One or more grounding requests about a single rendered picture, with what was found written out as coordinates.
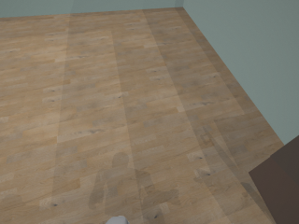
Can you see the cupboard door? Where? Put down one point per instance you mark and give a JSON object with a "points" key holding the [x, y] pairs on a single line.
{"points": [[287, 158]]}

